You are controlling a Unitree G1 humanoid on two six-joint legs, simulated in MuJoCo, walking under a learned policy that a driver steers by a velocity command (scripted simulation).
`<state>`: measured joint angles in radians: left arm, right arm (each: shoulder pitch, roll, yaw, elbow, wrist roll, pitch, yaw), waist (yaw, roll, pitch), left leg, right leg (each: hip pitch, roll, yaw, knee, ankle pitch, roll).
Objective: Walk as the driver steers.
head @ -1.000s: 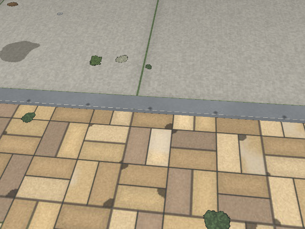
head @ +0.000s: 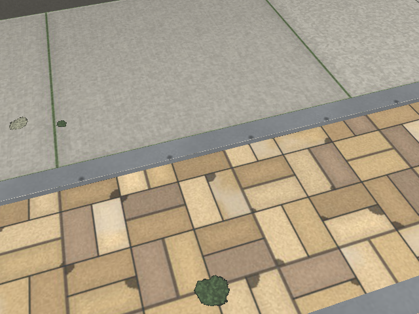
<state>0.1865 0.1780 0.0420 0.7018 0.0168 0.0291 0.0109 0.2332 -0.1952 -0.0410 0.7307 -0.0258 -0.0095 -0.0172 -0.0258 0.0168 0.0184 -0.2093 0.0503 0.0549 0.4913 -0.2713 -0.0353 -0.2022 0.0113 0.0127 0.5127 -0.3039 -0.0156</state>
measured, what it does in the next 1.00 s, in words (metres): stands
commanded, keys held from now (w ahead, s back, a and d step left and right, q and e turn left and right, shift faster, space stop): no key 0.98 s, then w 0.02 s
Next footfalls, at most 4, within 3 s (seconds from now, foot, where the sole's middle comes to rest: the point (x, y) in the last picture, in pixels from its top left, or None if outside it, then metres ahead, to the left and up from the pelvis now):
1.72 right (276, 311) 0.46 -0.14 -0.61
2.34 left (187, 224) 0.74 0.10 -0.61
2.82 right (204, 142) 1.11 0.04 -0.61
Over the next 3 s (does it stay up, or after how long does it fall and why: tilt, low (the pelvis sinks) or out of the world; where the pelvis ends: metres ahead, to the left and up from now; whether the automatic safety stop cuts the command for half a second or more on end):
stays up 0.98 0.08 0.16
